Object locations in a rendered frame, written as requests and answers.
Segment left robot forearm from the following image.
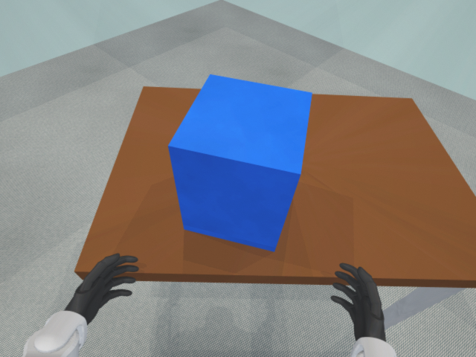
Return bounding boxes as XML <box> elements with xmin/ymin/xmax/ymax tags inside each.
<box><xmin>22</xmin><ymin>311</ymin><xmax>88</xmax><ymax>357</ymax></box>

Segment table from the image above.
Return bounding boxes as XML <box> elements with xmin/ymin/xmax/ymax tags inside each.
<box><xmin>74</xmin><ymin>86</ymin><xmax>476</xmax><ymax>329</ymax></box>

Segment robot left hand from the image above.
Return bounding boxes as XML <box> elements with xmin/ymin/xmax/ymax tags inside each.
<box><xmin>64</xmin><ymin>253</ymin><xmax>139</xmax><ymax>325</ymax></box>

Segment robot right hand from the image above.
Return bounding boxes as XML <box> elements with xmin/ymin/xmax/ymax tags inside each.
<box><xmin>331</xmin><ymin>263</ymin><xmax>386</xmax><ymax>342</ymax></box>

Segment right robot forearm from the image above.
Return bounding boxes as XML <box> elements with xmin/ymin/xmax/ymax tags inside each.
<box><xmin>350</xmin><ymin>337</ymin><xmax>397</xmax><ymax>357</ymax></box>

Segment carton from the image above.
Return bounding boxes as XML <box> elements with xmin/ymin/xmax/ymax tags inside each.
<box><xmin>168</xmin><ymin>74</ymin><xmax>312</xmax><ymax>252</ymax></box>

